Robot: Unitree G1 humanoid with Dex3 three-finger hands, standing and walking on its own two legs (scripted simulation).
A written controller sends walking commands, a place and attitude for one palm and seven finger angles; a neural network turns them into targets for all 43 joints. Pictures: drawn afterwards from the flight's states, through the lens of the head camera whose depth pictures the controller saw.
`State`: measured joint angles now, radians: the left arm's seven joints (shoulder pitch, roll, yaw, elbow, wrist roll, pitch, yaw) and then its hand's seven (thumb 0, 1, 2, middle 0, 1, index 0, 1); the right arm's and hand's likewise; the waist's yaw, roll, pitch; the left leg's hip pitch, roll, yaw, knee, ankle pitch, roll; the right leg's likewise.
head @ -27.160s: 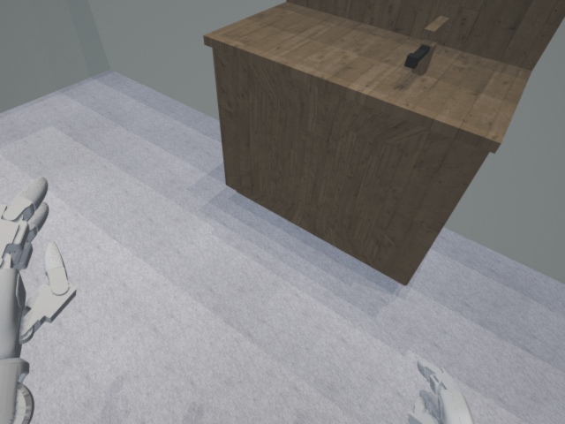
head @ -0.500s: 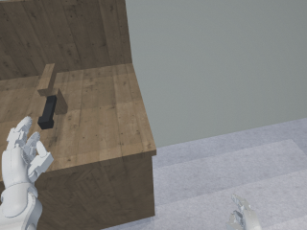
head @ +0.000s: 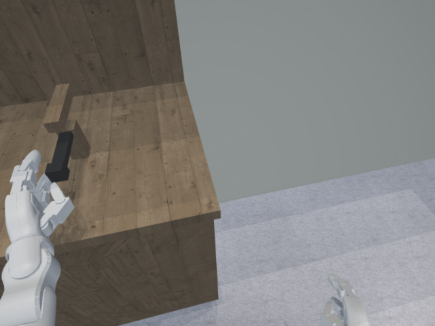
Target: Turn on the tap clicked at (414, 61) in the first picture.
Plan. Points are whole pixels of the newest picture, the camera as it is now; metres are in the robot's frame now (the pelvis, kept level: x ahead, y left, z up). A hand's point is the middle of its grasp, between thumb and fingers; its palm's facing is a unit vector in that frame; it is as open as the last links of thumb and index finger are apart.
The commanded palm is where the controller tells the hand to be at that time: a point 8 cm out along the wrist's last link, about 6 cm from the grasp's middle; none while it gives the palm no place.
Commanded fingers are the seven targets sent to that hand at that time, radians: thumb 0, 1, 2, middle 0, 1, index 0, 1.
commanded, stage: reach beside the lever's end, fingers flat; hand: left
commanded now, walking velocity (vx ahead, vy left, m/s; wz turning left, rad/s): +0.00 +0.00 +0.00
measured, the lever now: (57, 171) +0.33 +0.34 +0.11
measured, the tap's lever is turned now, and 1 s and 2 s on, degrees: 0 2 5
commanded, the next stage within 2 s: push the lever round in 1.04 s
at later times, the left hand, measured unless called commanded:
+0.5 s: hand (55, 196) +0.29 +0.33 +0.09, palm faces +0.58 -0.81 -0.09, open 7.7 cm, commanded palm +0.25 +0.36 +0.09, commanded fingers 0.00 0.90 0.90 -0.15 -0.15 -0.15 -0.15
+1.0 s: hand (64, 189) +0.31 +0.33 +0.08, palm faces +0.54 -0.83 -0.08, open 7.8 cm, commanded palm +0.26 +0.36 +0.09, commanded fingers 0.00 0.90 0.90 -0.15 -0.15 -0.15 -0.15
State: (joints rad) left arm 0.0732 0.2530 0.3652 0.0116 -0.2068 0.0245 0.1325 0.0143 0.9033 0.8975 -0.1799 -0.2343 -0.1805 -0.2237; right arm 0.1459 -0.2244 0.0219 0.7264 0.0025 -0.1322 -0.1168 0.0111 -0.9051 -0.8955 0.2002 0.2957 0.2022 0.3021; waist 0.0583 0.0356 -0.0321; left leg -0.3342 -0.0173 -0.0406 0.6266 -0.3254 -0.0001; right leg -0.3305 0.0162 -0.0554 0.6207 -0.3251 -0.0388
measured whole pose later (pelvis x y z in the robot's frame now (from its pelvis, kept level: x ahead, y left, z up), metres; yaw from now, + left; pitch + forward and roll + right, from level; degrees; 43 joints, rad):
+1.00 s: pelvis +0.00 +0.01 -0.01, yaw -1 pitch +6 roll -1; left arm -0.11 0.34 0.50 0.38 -0.20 -0.15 0.04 0.02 0.91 0.90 -0.15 -0.15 -0.16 -0.15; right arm 0.25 -0.25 -0.01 0.72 0.01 -0.10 -0.10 0.01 -0.91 -0.90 0.20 0.30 0.20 0.30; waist 0.02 0.03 -0.07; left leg -0.46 -0.01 -0.03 0.72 -0.37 0.01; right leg -0.45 0.03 -0.05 0.69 -0.35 -0.03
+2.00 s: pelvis +0.00 +0.00 -0.01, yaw +0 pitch +5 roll +0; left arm -0.12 0.26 0.41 0.31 -0.17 -0.12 0.15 0.06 0.93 0.90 -0.15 -0.15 -0.16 -0.15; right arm 0.20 -0.24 0.00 0.73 0.00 -0.11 -0.11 0.01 -0.91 -0.90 0.20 0.30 0.20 0.30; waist 0.02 0.04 -0.06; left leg -0.43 0.00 -0.04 0.70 -0.35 -0.01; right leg -0.43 0.03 -0.06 0.68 -0.34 -0.04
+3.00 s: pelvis -0.01 +0.00 -0.01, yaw +1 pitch +4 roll -1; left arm -0.26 0.06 0.20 0.29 0.01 0.01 0.63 0.03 0.90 0.90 -0.15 -0.15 -0.10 -0.14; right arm 0.11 -0.20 0.00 0.77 -0.05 0.01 -0.10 0.01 -0.91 -0.90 0.20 0.30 0.20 0.30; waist 0.03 0.03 -0.07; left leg -0.42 -0.02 -0.06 0.70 -0.34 0.00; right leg -0.41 0.01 -0.07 0.67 -0.34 -0.04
